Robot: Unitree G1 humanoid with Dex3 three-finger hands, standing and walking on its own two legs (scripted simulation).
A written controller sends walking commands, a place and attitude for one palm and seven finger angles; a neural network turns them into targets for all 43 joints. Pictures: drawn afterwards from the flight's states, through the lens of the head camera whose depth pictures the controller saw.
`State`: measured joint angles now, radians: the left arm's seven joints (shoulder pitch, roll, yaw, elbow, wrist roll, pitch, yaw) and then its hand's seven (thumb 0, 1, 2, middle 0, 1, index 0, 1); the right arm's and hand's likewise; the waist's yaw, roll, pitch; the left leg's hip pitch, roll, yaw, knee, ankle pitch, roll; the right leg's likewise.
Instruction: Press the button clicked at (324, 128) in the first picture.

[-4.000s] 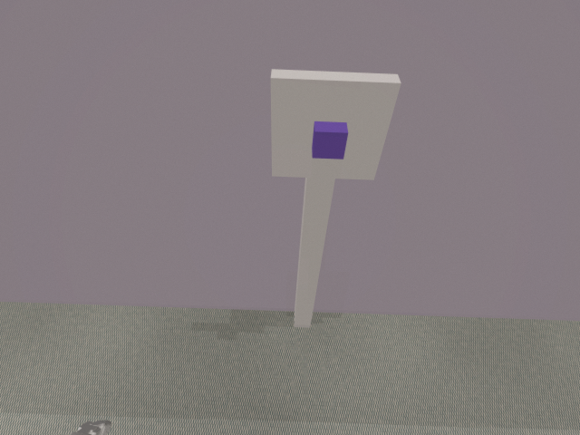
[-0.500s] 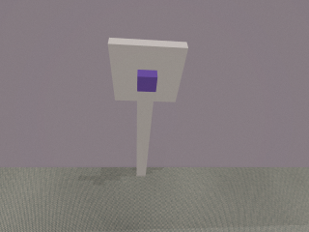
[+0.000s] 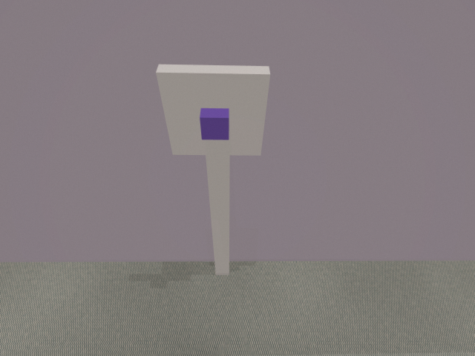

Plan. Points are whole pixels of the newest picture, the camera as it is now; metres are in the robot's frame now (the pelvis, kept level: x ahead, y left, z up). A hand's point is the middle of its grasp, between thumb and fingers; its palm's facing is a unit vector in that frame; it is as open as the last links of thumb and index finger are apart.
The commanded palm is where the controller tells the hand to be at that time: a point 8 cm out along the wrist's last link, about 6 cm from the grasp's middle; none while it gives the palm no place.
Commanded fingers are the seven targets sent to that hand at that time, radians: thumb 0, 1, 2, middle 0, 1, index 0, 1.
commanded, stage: come to a stop and stand still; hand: left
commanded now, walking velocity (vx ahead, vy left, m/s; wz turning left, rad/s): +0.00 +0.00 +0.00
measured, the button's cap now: (215, 123) +0.52 +0.09 +0.11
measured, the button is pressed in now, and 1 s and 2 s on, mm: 0 0 0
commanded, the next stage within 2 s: look again from close up in 0.30 s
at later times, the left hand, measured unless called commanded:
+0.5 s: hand out of the picture +0.00 +0.20 -0.17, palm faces +0.00 -0.98 -0.21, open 7.4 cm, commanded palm none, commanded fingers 0.00 0.90 0.90 -0.20 -0.30 -0.20 -0.30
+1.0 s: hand out of the picture +0.04 +0.22 -0.14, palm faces -0.01 -0.94 -0.33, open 7.4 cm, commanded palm none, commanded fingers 0.00 0.90 0.90 -0.20 -0.30 -0.20 -0.30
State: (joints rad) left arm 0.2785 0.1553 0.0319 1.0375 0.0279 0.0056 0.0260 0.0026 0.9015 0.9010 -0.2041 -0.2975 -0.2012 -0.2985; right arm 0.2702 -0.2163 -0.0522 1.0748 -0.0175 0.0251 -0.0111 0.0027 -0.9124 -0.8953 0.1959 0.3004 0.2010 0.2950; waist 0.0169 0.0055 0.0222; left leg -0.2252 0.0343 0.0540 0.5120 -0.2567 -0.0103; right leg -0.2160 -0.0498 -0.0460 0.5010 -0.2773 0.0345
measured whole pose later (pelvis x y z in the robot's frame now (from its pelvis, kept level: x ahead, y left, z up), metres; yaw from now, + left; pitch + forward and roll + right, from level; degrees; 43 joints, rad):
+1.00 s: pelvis -0.05 -0.02 +0.00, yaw +0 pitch -4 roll +0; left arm 0.19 0.32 -0.01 1.00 0.02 -0.01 0.01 0.00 0.90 0.90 -0.20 -0.30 -0.20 -0.30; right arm 0.20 -0.33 -0.02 1.03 -0.02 0.00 0.01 0.00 -0.91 -0.89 0.20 0.30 0.20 0.30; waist -0.01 0.01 -0.01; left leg -0.20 0.04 0.04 0.45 -0.18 -0.02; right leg -0.20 -0.04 -0.06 0.46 -0.20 0.01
